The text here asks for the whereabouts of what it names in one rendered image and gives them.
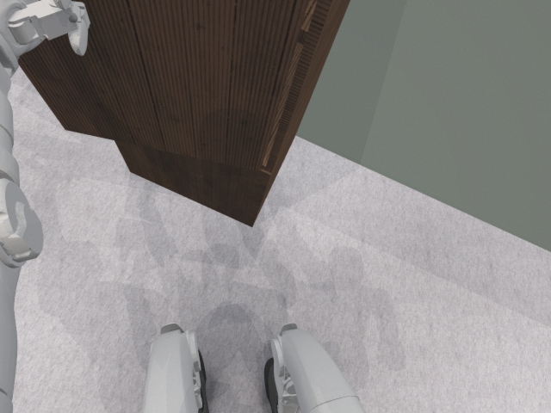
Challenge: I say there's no cupboard door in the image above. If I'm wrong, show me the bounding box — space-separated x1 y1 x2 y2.
17 0 309 171

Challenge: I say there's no robot left upper arm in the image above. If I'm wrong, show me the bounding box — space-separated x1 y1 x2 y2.
0 178 44 413

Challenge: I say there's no robot left forearm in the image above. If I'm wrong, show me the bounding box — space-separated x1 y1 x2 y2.
0 34 20 187

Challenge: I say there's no robot right thigh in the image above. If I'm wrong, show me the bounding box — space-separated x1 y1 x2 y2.
271 329 366 413

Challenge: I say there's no right robot shin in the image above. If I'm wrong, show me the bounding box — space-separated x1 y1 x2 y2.
274 323 299 413

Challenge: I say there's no robot left hand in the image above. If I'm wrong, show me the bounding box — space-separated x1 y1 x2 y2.
0 0 90 58

